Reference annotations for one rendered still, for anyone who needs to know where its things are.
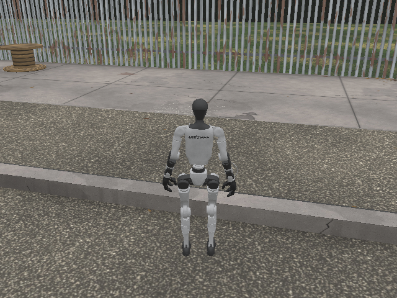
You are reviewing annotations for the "robot shin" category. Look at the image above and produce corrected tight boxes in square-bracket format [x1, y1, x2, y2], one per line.
[207, 206, 216, 247]
[181, 207, 190, 248]

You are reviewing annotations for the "right robot upper arm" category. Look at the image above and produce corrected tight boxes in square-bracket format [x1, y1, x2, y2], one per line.
[212, 126, 228, 161]

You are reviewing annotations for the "robot left shin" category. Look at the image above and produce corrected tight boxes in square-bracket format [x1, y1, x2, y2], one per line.
[181, 207, 190, 248]

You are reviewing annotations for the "right robot forearm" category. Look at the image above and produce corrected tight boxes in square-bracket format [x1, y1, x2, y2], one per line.
[222, 152, 235, 182]

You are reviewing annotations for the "robot right shin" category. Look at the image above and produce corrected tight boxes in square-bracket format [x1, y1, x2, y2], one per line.
[207, 206, 216, 247]

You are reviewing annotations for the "right robot hand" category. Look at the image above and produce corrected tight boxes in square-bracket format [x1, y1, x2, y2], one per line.
[222, 180, 236, 197]

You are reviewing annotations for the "left robot upper arm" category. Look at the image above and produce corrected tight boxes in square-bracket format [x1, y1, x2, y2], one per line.
[170, 125, 186, 160]

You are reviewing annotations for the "left robot hand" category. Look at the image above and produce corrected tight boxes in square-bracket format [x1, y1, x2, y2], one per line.
[163, 177, 177, 192]

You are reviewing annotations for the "left robot forearm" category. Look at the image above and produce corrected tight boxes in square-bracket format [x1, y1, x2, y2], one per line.
[164, 151, 176, 178]

